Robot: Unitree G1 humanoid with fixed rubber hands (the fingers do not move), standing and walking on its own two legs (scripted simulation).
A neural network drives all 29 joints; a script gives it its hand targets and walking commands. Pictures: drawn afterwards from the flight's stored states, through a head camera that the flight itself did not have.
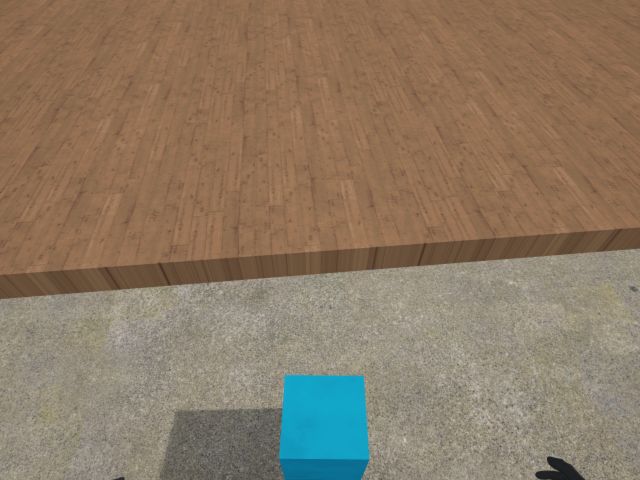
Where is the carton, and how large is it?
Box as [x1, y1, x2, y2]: [279, 375, 369, 479]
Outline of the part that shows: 285,375 279,459 285,479 360,479 369,459 363,376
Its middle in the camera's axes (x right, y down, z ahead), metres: +0.01 +0.51 +1.06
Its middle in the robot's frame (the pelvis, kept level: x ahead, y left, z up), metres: +0.38 +0.00 -0.66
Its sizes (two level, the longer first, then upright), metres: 0.210 0.200 0.250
